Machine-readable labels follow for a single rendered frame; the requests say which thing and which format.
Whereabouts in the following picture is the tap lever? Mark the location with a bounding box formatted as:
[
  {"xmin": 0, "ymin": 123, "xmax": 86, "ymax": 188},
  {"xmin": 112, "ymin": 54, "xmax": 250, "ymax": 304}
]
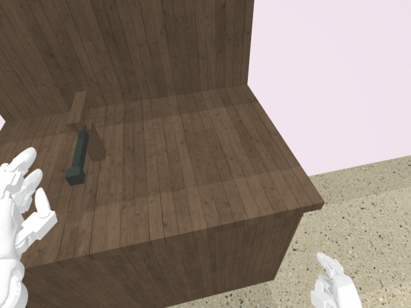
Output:
[{"xmin": 65, "ymin": 125, "xmax": 89, "ymax": 186}]

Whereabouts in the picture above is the left robot hand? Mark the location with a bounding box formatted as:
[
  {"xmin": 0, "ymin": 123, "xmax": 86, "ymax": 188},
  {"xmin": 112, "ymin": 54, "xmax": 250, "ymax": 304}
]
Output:
[{"xmin": 0, "ymin": 147, "xmax": 57, "ymax": 261}]

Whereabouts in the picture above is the counter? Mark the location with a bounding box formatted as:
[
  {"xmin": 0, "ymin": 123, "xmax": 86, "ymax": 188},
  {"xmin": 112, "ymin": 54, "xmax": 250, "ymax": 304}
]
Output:
[{"xmin": 0, "ymin": 0, "xmax": 325, "ymax": 308}]

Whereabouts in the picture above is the right robot hand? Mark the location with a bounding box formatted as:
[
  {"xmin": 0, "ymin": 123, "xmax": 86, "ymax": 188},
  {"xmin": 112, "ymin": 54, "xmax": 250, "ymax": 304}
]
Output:
[{"xmin": 311, "ymin": 252, "xmax": 362, "ymax": 308}]

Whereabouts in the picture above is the robot left forearm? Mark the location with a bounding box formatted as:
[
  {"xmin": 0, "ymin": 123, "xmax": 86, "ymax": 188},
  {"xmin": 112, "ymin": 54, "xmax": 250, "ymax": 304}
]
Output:
[{"xmin": 0, "ymin": 257, "xmax": 28, "ymax": 308}]

